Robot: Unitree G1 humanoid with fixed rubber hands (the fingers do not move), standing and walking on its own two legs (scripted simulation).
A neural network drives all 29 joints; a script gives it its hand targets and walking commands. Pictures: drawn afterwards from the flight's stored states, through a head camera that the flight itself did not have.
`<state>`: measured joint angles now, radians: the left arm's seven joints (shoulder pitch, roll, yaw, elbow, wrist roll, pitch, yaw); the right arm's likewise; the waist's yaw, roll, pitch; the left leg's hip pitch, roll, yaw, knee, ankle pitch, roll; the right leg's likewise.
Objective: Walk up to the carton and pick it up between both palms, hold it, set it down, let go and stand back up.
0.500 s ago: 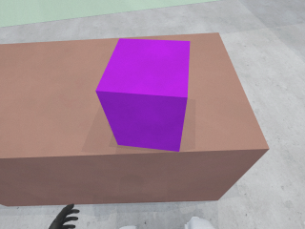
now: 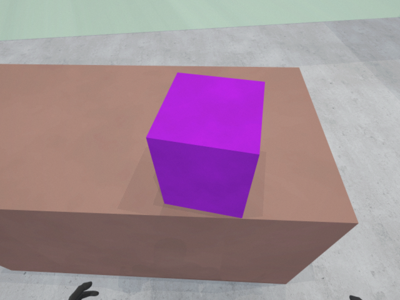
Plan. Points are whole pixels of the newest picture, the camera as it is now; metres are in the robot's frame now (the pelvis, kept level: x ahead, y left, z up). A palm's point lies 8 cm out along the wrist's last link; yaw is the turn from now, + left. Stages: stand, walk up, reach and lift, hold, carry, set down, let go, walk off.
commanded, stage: walk up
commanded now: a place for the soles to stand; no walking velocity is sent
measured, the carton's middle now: (210, 147) +0.44 +0.02 +0.03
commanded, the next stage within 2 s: reach and lift in 1.28 s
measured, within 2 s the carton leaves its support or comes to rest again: neither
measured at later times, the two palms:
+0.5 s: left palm out of the picture +0.07 +0.30 -0.12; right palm out of the picture +0.09 -0.30 -0.12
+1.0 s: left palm out of the picture +0.13 +0.30 -0.11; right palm out of the picture +0.13 -0.30 -0.11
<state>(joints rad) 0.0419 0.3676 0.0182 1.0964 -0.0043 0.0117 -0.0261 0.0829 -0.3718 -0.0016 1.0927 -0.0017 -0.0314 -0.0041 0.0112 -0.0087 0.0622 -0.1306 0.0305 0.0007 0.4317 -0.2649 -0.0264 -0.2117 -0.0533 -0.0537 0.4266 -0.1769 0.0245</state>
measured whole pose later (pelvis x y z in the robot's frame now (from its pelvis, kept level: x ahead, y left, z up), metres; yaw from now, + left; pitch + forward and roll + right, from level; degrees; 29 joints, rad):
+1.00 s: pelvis +0.04 -0.01 +0.00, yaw +1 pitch -3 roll +0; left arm 0.07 0.36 0.03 1.07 0.01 0.00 -0.02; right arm 0.14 -0.36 -0.01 1.04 -0.02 -0.02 -0.01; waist 0.01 0.00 0.03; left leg -0.05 0.04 -0.02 0.41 -0.31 -0.04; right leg -0.14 -0.04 -0.08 0.43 -0.25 0.02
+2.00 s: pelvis -0.01 +0.00 +0.00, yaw -2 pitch -8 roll +0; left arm 0.24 0.35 0.09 0.33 -0.07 0.38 -0.01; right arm 0.31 -0.16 -0.08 0.40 -0.03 0.06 -0.02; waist 0.02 0.01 0.13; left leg -0.02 0.05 0.03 0.46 -0.29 -0.03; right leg -0.11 -0.03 -0.03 0.44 -0.19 0.02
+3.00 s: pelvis +0.02 +0.03 +0.00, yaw -2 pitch -7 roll -2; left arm 0.44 0.38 -0.01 -0.06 -0.30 0.03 -0.08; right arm 0.53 -0.06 0.06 -0.12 0.14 -0.01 -0.17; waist 0.06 0.03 0.08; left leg 0.03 0.04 0.04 0.38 -0.29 0.00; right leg -0.02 -0.04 -0.02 0.28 -0.14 0.04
